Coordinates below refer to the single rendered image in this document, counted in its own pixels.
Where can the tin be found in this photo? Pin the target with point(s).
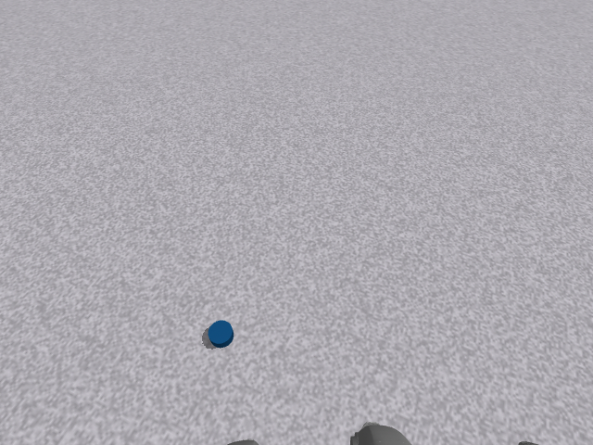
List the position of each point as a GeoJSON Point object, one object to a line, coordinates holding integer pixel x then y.
{"type": "Point", "coordinates": [220, 334]}

